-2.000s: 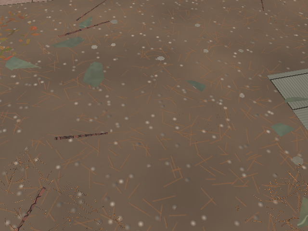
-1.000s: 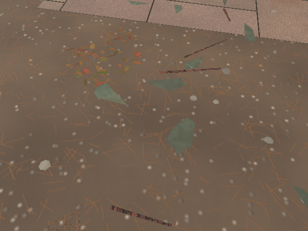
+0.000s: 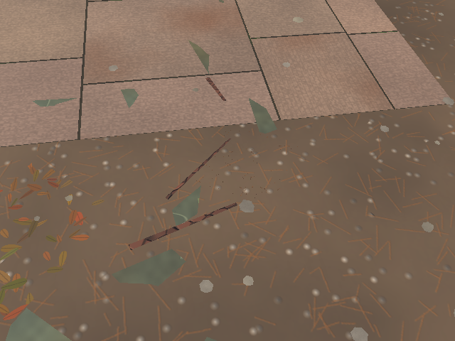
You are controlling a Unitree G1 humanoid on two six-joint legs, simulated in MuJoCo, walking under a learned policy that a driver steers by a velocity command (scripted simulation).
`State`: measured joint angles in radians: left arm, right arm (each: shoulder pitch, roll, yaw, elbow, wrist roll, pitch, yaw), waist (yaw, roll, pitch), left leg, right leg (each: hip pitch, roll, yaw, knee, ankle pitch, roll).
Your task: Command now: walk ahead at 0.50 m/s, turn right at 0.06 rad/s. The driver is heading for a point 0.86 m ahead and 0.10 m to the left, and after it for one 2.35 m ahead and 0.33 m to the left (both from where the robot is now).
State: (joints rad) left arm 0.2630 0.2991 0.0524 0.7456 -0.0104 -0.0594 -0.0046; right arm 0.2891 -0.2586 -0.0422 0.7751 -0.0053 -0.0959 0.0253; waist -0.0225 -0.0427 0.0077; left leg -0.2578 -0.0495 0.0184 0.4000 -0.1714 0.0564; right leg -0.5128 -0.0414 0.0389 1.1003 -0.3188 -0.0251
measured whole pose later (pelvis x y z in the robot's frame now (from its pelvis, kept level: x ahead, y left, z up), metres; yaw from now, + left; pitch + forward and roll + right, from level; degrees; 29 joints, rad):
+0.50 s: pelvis +0.19 -0.04 -0.01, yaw +2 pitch +1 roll +0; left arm 0.10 0.21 0.03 0.77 0.03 -0.03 -0.01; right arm 0.23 -0.28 -0.04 0.85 0.01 0.03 -0.03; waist -0.02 0.03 0.04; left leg -0.42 0.05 -0.04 0.91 -0.49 -0.07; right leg -0.39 0.02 -0.05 0.46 -0.10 -0.05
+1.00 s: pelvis +0.25 +0.01 +0.01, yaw +17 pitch +2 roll -3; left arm 0.07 0.32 0.10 0.86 -0.01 -0.05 0.00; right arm 0.36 -0.26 -0.06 0.81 0.01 -0.04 -0.04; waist -0.04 -0.02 -0.01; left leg -0.13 -0.02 -0.10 0.29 -0.19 0.05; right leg -0.50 -0.02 0.04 0.70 -0.12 0.04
